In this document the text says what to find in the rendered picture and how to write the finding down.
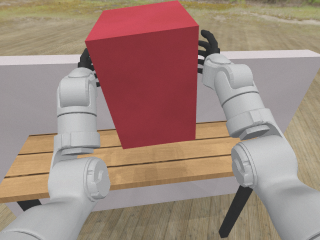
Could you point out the right robot upper arm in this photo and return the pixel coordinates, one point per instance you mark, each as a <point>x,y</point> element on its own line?
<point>268,166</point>

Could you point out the right robot forearm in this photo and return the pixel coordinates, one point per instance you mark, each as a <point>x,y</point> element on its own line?
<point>246,115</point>

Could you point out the left robot forearm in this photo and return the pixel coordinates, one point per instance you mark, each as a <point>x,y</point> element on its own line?
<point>76,117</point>

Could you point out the robot left hand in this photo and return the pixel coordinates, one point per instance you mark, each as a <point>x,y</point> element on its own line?
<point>86,62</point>

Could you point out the robot right hand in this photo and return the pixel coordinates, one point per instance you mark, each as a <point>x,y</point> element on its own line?
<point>211,47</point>

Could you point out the carton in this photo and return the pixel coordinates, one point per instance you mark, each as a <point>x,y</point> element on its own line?
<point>146,61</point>

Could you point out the table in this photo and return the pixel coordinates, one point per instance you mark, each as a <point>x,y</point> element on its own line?
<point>206,157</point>

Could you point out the left robot upper arm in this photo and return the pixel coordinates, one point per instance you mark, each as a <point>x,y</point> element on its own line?
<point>75,187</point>

